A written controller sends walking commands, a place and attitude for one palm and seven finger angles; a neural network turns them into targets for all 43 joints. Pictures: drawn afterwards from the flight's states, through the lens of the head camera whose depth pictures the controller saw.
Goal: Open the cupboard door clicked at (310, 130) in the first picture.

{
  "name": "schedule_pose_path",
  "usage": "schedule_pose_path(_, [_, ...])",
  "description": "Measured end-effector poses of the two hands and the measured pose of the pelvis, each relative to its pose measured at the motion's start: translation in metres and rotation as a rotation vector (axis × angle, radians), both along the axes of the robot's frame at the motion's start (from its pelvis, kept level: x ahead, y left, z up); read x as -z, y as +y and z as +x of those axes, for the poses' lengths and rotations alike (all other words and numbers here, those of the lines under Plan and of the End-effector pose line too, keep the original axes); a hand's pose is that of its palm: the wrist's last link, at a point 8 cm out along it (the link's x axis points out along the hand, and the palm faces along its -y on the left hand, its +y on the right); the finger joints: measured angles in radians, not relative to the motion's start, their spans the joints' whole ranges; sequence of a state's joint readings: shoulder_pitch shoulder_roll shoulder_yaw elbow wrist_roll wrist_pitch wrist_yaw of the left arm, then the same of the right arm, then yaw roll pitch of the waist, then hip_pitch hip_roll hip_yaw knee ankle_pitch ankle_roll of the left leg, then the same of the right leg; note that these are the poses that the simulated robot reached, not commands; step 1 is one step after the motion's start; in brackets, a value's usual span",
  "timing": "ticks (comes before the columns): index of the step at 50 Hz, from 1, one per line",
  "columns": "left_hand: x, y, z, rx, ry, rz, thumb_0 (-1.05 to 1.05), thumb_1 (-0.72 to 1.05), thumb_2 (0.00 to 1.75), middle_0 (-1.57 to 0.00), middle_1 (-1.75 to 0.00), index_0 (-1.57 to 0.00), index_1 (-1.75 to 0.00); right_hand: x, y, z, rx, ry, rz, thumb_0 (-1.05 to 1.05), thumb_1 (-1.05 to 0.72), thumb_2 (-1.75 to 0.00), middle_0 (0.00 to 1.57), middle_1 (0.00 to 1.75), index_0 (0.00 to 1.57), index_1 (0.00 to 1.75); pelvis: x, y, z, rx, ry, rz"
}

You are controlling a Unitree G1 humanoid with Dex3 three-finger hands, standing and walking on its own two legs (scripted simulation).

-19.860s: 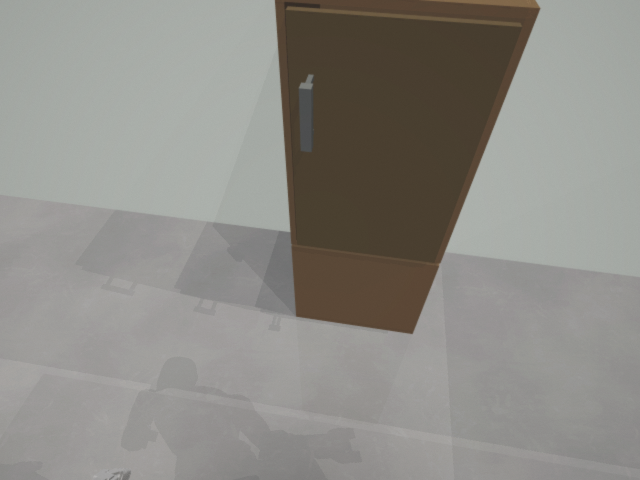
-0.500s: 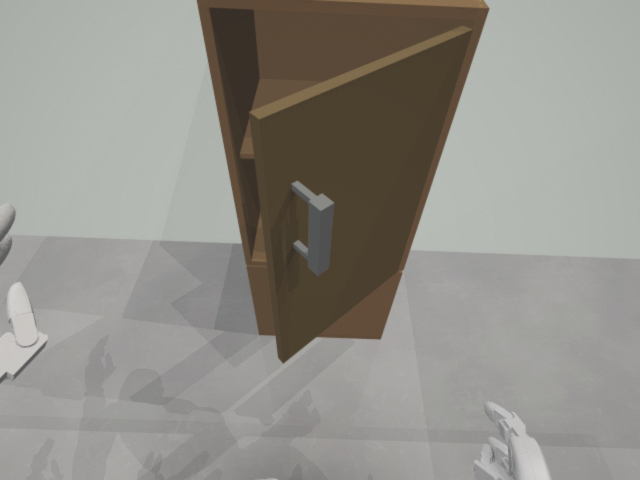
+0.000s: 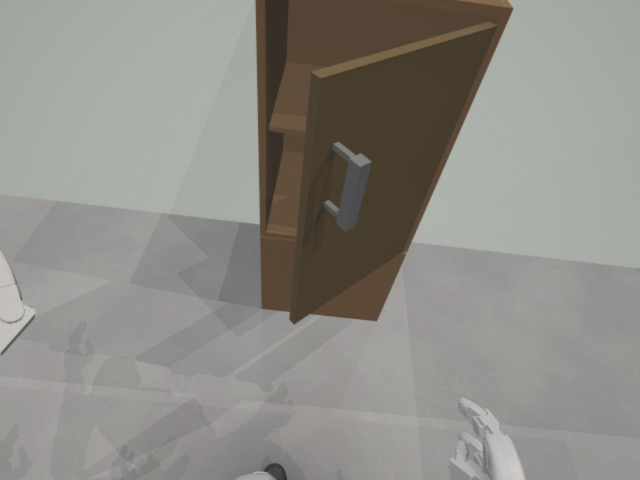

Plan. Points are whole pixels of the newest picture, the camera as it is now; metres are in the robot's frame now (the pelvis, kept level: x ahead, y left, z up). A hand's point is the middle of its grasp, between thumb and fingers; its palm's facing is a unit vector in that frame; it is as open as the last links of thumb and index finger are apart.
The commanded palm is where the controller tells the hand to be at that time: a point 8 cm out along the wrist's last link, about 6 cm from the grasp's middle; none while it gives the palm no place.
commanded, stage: stop stepping back and stand still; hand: left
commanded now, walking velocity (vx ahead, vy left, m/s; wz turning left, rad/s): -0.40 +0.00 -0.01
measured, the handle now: (343, 187) +0.50 +0.02 +0.09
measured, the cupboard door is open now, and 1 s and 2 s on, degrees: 43 43 43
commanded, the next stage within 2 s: let the arm hang, fingers relaxed in 0.88 s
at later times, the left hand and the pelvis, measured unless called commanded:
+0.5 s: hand out of the picture +0.08 +0.24 +0.18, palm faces +0.32 -0.83 -0.45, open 7.4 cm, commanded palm +0.04 +0.29 +0.18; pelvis -0.12 +0.00 +0.00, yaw -4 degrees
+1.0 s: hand out of the picture +0.07 +0.25 +0.17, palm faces +0.38 -0.76 -0.52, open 7.4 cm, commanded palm none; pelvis -0.13 +0.00 +0.00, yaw -3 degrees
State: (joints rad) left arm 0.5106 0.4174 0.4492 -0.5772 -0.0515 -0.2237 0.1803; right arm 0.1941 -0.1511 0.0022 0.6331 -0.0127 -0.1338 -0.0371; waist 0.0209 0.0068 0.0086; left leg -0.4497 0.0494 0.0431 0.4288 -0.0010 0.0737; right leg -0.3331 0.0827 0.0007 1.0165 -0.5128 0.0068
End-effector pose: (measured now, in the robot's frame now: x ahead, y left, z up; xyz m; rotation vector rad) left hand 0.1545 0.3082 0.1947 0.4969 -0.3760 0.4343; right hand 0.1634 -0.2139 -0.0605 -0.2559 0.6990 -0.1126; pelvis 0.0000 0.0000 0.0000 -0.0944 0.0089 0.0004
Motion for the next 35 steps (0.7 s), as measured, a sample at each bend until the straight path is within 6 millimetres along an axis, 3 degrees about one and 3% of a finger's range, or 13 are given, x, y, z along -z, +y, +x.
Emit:
schedule_pose_path(5, [-0.001, -0.016, -0.017, 0.069, 0.009, -0.023, 0.02, 0.89, 0.9, -0.2, -0.3, -0.21, -0.31, -0.003, 0.003, -0.021, -0.024, -0.023, 0.022, 0.01, -0.9, -0.9, 0.2, 0.3, 0.21, 0.3, -0.002, -0.004, -0.029, 0.021, 0.043, 0.004])
schedule_pose_path(8, [0.002, -0.028, -0.03, 0.127, 0.013, 0.047, 0.02, 0.89, 0.9, -0.2, -0.3, -0.21, -0.31, 0.009, -0.003, -0.037, -0.018, -0.047, 0.033, 0.01, -0.9, -0.9, 0.2, 0.3, 0.21, 0.3, 0.012, -0.008, -0.055, 0.086, 0.041, 0.056])
schedule_pose_path(12, [0.004, -0.033, -0.044, 0.182, 0.04, 0.053, 0.02, 0.88, 0.9, -0.21, -0.31, -0.21, -0.31, 0.016, -0.015, -0.079, 0.061, -0.004, 0.017, 0.01, -0.9, -0.9, 0.2, 0.3, 0.21, 0.3, 0.012, -0.003, -0.068, 0.102, -0.023, 0.036])
schedule_pose_path(15, [0.01, -0.025, -0.048, 0.175, 0.03, 0.032, 0.02, 0.88, 0.9, -0.21, -0.31, -0.22, -0.31, 0.019, -0.027, -0.111, 0.139, 0.002, -0.014, 0.01, -0.9, -0.9, 0.2, 0.3, 0.21, 0.3, 0.017, 0.0, -0.07, 0.091, -0.048, 0.041])
schedule_pose_path(19, [0.016, -0.014, -0.054, 0.119, 0.055, -0.025, 0.02, 0.88, 0.9, -0.21, -0.31, -0.22, -0.31, 0.017, -0.034, -0.15, 0.187, 0.026, -0.03, 0.02, -0.9, -0.9, 0.2, 0.3, 0.2, 0.3, 0.011, 0.001, -0.092, 0.085, -0.062, 0.064])
schedule_pose_path(25, [0.002, -0.026, -0.107, 0.146, 0.114, 0.039, 0.02, 0.89, 0.9, -0.21, -0.31, -0.21, -0.31, 0.015, -0.037, -0.194, 0.173, 0.081, -0.016, 0.02, -0.9, -0.9, 0.2, 0.3, 0.2, 0.3, 0.0, 0.001, -0.122, 0.076, -0.043, 0.085])
schedule_pose_path(27, [-0.002, -0.023, -0.12, 0.134, 0.097, 0.05, 0.02, 0.88, 0.9, -0.21, -0.31, -0.22, -0.31, 0.015, -0.038, -0.204, 0.177, 0.108, -0.027, 0.02, -0.9, -0.9, 0.2, 0.3, 0.2, 0.3, -0.003, 0.003, -0.125, 0.089, -0.033, 0.093])
schedule_pose_path(30, [-0.001, -0.01, -0.126, 0.075, 0.059, 0.035, 0.02, 0.88, 0.9, -0.21, -0.31, -0.22, -0.31, 0.016, -0.037, -0.211, 0.177, 0.12, -0.05, 0.02, -0.9, -0.9, 0.2, 0.3, 0.2, 0.3, -0.005, 0.008, -0.128, 0.075, -0.025, 0.1])
schedule_pose_path(35, [0.011, 0.013, -0.12, 0.004, 0.016, -0.029, 0.02, 0.88, 0.9, -0.21, -0.31, -0.22, -0.31, 0.025, -0.028, -0.2, 0.167, 0.065, -0.072, 0.02, -0.9, -0.9, 0.2, 0.3, 0.2, 0.3, 0.008, 0.026, -0.134, 0.038, -0.038, 0.09])
